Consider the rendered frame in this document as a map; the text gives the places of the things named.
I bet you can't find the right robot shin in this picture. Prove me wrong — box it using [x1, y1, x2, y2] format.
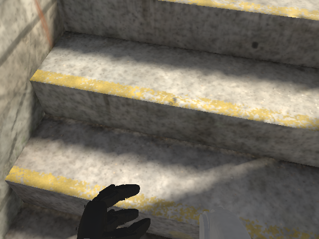
[209, 206, 237, 216]

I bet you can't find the robot left hand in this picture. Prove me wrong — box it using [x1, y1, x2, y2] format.
[76, 184, 151, 239]

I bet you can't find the right robot thigh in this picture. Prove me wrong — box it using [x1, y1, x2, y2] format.
[198, 209, 251, 239]

